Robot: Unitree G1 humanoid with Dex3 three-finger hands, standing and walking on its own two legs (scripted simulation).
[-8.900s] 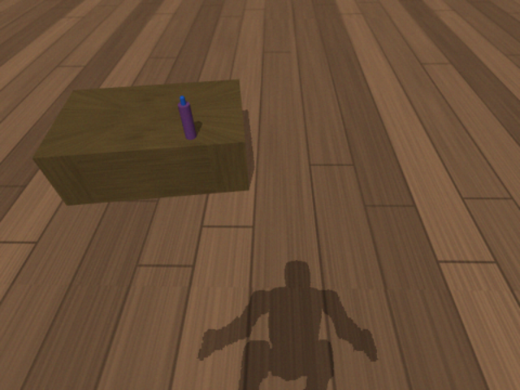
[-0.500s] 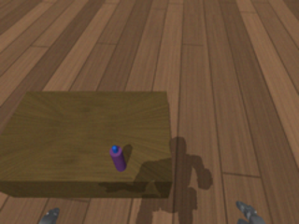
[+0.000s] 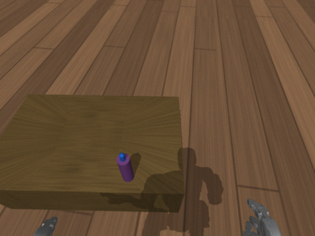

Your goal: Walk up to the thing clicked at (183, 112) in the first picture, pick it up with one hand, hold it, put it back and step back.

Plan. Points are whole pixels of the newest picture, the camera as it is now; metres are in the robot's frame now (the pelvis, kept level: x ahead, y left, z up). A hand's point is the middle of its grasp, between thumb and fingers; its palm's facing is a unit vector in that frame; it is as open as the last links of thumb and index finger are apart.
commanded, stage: go down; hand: left
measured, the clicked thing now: (125, 166) +0.45 +0.16 -0.29
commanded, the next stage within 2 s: none
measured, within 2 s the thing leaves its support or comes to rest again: neither
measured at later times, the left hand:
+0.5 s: hand out of the picture +0.14 +0.27 -0.09, palm faces +0.10 -0.94 -0.33, open 17.4 cm
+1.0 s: hand (50, 194) +0.26 +0.31 -0.05, palm faces +0.10 -0.98 -0.19, open 17.5 cm
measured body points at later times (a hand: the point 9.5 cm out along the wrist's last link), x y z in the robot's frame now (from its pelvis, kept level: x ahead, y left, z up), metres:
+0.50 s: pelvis -0.03 +0.00 -0.02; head +0.01 +0.01 +0.43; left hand +0.14 +0.32 -0.06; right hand +0.14 -0.26 -0.08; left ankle -0.03 +0.12 -0.69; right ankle +0.00 -0.14 -0.69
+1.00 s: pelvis -0.02 +0.01 -0.01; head +0.03 +0.02 +0.44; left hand +0.25 +0.36 -0.04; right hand +0.06 -0.27 -0.10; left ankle -0.03 +0.12 -0.69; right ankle +0.00 -0.14 -0.69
